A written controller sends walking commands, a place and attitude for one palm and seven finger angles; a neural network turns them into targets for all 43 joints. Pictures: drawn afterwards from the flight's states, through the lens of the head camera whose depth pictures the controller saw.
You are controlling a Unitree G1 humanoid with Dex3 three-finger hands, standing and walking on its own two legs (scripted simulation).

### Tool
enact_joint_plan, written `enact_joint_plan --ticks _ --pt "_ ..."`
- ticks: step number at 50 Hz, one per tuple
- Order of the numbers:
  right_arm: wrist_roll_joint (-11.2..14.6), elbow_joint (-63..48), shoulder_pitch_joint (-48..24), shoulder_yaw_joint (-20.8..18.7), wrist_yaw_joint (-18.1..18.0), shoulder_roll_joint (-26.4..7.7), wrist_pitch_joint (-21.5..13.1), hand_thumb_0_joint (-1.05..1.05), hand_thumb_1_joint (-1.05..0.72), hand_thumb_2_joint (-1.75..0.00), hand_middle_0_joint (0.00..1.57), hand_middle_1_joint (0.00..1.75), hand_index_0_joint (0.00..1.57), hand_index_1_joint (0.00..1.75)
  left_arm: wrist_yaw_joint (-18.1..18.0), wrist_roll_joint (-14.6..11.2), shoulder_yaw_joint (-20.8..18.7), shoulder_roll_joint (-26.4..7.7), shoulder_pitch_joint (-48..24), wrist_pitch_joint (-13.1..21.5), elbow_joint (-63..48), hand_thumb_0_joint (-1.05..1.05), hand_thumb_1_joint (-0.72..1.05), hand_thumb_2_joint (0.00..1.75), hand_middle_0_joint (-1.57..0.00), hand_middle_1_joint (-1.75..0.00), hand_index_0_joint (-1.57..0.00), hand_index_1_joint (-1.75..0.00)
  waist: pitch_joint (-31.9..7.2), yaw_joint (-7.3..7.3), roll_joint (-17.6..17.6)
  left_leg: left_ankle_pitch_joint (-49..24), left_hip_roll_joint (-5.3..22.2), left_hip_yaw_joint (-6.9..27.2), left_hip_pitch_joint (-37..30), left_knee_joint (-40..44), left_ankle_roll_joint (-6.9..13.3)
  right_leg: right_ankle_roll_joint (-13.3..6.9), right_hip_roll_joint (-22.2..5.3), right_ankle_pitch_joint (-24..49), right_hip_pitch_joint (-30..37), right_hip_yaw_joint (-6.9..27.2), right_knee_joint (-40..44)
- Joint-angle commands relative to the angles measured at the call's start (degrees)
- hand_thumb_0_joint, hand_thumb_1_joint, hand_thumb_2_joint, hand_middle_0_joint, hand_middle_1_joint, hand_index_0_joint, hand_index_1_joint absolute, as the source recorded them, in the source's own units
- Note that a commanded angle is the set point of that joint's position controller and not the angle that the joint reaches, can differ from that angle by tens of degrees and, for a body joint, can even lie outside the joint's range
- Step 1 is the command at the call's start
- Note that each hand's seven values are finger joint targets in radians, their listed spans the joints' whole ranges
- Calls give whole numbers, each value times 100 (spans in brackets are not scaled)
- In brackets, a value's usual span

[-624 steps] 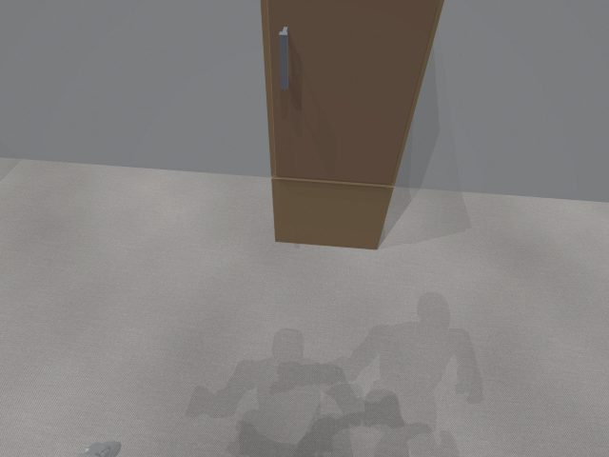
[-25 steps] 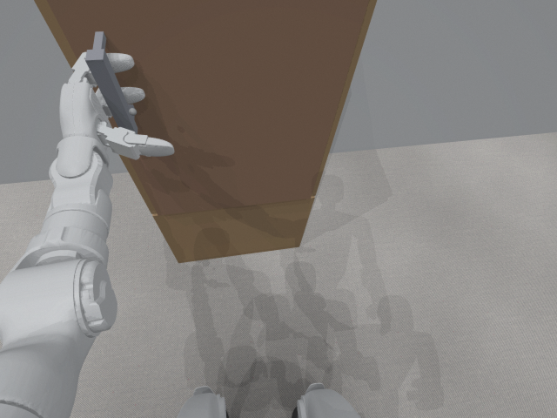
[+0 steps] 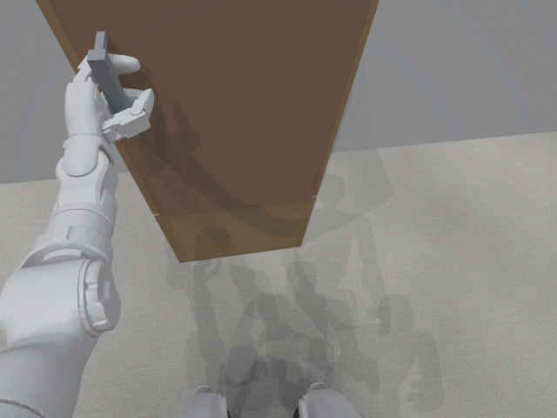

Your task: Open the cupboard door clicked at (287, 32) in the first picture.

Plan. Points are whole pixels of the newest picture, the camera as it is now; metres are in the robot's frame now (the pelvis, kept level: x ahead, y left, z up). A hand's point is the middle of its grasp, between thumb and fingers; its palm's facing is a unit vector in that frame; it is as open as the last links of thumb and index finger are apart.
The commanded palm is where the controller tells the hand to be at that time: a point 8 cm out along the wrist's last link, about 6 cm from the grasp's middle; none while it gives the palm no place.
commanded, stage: close the thumb around the handle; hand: left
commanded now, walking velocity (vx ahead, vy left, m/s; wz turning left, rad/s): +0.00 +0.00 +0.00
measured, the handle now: (117, 89) +0.56 +0.19 +0.10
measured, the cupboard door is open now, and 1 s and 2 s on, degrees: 0 29 39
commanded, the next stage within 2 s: pull the door open along its arc in 0.16 s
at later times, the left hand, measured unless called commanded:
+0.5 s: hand (138, 119) +0.51 +0.15 +0.10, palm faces +0.06 -1.00 +0.00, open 5.3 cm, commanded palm +0.45 +0.20 +0.10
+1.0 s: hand (196, 209) +0.36 +0.07 +0.10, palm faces +0.28 -0.96 +0.03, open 5.5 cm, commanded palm +0.30 +0.11 +0.10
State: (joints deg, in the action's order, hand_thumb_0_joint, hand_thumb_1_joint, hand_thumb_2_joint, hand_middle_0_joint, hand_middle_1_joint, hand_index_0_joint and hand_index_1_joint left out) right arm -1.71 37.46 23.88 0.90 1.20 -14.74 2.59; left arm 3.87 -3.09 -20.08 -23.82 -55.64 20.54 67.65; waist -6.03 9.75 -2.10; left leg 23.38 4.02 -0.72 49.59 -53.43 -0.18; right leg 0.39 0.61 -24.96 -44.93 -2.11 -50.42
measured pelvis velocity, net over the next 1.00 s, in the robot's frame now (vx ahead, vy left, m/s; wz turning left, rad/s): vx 0.01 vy -0.02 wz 0.02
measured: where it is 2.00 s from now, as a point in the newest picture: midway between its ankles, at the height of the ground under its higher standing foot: outside the picture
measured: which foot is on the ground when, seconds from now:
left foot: down 0.00-1.00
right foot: down 0.00-1.00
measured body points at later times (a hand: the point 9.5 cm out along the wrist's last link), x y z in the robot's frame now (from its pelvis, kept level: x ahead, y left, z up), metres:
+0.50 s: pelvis +0.01 +0.00 +0.01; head +0.11 +0.00 +0.44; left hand +0.50 +0.21 +0.10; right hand +0.01 -0.26 -0.11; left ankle +0.01 +0.12 -0.69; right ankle -0.02 -0.13 -0.69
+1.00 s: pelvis +0.01 -0.02 +0.02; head +0.04 -0.03 +0.47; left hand +0.34 +0.12 +0.10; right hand +0.17 -0.24 -0.08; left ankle +0.01 +0.12 -0.69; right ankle -0.02 -0.13 -0.69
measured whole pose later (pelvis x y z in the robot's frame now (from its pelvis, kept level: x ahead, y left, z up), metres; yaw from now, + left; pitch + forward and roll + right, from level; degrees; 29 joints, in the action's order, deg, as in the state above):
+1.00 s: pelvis +0.01 -0.02 +0.02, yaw +1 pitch +9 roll +0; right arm -2.1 32.1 12.9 -0.2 2.2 -11.7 1.3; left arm -22.4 -0.4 3.1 3.6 -10.3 10.9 17.0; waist -6.2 0.7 -2.2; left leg 22.0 2.8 -1.1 32.0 -45.3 -1.5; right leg -0.7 -0.4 -25.5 -28.8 -1.9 -45.6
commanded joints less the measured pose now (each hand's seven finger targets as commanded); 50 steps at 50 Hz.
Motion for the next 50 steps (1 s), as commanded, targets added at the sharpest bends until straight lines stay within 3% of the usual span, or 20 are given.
enact_joint_plan --ticks 1,2,6,7,9,13,14,16,23,26,33,34,35,39,41,42,45,46,48,50 --pt "-8 -255 948 -368 -80 -985 -75 0 -90 -90 20 30 20 30 9 -50 -2 -1076 -2838 416 -1212 0 90 90 -40 -135 -40 -135 -2529 156 -331 -2106 -264 239 -2370 398 161 -92 301 2196 575 -54 573" --pt "4 -248 915 -365 -86 -990 -76 0 -90 -90 20 30 20 30 7 -29 13 -1120 -2894 409 -1217 0 90 90 -40 -135 -40 -135 -2527 174 -484 -2100 -262 219 -2375 390 157 -86 285 2200 515 -31 584" --pt "-11 -247 969 -365 -98 -993 -71 0 -90 -90 20 30 20 30 34 -21 -83 -1246 -2895 413 -1264 0 90 90 -40 -135 -40 -135 -2634 157 -421 -2214 -272 216 -2366 371 168 -89 283 2346 657 -27 547" --pt "-4 -257 942 -360 -93 -976 -68 0 -90 -90 20 30 20 30 46 -8 -53 -1223 -2855 416 -1238 0 90 90 -40 -135 -40 -135 -2650 117 -590 -2235 -271 222 -2406 376 142 -94 281 2319 600 -31 538" --pt "-5 -246 933 -370 -89 -967 -70 0 -90 -90 20 30 20 30 46 -35 62 -1048 -2923 409 -1257 0 90 90 -40 -135 -40 -135 -2568 199 -475 -2240 -254 229 -2442 372 149 -77 288 2299 525 -54 557" --pt "-8 -272 941 -373 -82 -977 -54 0 -90 -90 20 30 20 30 37 -11 -23 -1149 -2733 418 -1265 0 90 90 -40 -135 -40 -135 -2666 104 -482 -2291 -263 227 -2432 374 140 -93 287 2350 619 -55 528" --pt "-3 -266 937 -374 -83 -992 -51 0 -90 -90 20 30 20 30 31 12 -142 -1333 -2771 430 -1302 0 90 90 -40 -135 -40 -135 -2640 78 -534 -2287 -259 225 -2433 369 142 -95 289 2340 613 -41 527" --pt "-9 -337 930 -374 -83 -981 -36 0 -90 -90 20 30 20 30 67 -22 -148 -1264 -2475 438 -1399 0 90 90 -40 -135 -40 -135 -2775 -1 -520 -2429 -276 204 -2488 381 150 -109 290 2479 758 -47 510" --pt "100 -611 681 -426 -42 -901 -7 0 -90 -90 20 30 20 30 170 -290 -59 -847 -1137 359 -2167 0 90 90 -40 -135 -40 -135 -2825 -325 -301 -2651 -298 35 -2520 534 151 -99 309 3000 1359 -48 573" --pt "150 -765 536 -437 -20 -861 -5 0 -90 -90 20 30 20 30 129 -392 22 -615 -249 265 -2713 0 90 90 -40 -135 -40 -135 -2695 -498 -221 -2783 -310 -17 -2568 647 162 -122 309 3167 1635 -67 626" --pt "264 -1023 -4 -436 -5 -710 -140 0 -90 -90 20 30 20 30 -53 -553 561 211 1418 23 -4201 0 90 90 -40 -135 -40 -135 -2130 -679 60 -2622 -308 -139 -2625 951 155 -92 259 3259 2009 -93 809" --pt "264 -1050 -116 -431 -11 -642 -180 0 -90 -90 20 30 20 30 -335 -709 384 379 1514 -28 -4454 0 90 90 -40 -135 -40 -135 -2048 -812 153 -2553 -313 -163 -2533 1002 130 -81 256 3188 2089 -125 857" --pt "247 -1044 -209 -422 -10 -606 -220 0 -90 -90 20 30 20 30 -619 -706 465 599 1674 -114 -4529 0 90 90 -40 -135 -40 -135 -1893 -815 219 -2397 -331 -184 -2488 1039 116 -68 251 3094 2103 -132 913" --pt "126 -1057 -485 -397 55 -478 -328 0 -90 -90 20 30 20 30 -1631 -263 955 1261 2135 -244 -5245 0 90 90 -40 -135 -40 -135 -1705 -870 76 -2362 -316 -141 -2617 1108 63 -93 180 2799 2027 -189 875" --pt "65 -1073 -541 -410 72 -466 -329 0 -90 -90 20 30 20 30 -1917 31 1335 1515 2317 -294 -5485 0 90 90 -40 -135 -40 -135 -1704 -803 294 -2324 -302 -118 -2707 1104 78 -94 153 2744 2045 -173 900" --pt "52 -1101 -643 -406 79 -422 -333 0 -90 -90 20 30 20 30 -2045 106 1533 1710 2300 -295 -5751 0 90 90 -40 -135 -40 -135 -1772 -815 140 -2342 -303 -122 -2807 1114 69 -104 132 2764 2055 -158 888" --pt "6 -1207 -948 -380 89 -334 -342 0 -90 -90 20 30 20 30 -2451 207 2020 2302 2855 -422 -6273 0 90 90 -40 -135 -40 -135 -1722 -896 237 -2263 -305 -123 -2912 1171 50 -124 96 2676 2184 -183 944" --pt "-20 -1218 -978 -370 73 -326 -337 0 -90 -90 20 30 20 30 -2570 280 2173 2418 2944 -483 -6319 0 90 90 -40 -135 -40 -135 -1621 -837 559 -2221 -294 -87 -2911 1187 70 -112 90 2653 2216 -197 995" --pt "-53 -1273 -1235 -351 44 -270 -331 0 -90 -90 20 30 20 30 -2931 312 2249 2625 3097 -610 -6653 0 90 90 -40 -135 -40 -135 -1556 -926 518 -2009 -312 -105 -2897 1250 53 -107 49 2460 2283 -177 1073" --pt "-94 -1296 -1366 -323 47 -215 -322 0 -90 -90 20 30 20 30 -3227 521 2718 3027 3265 -762 -6857 0 90 90 -40 -135 -40 -135 -1392 -867 498 -1881 -323 -90 -2932 1256 53 -112 22 2287 2206 -185 1119"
